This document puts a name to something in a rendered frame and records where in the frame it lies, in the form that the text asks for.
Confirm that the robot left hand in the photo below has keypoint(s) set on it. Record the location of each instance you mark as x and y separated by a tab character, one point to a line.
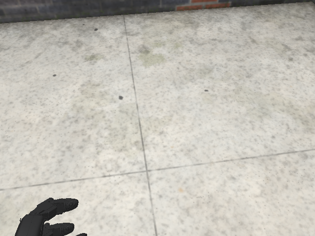
32	224

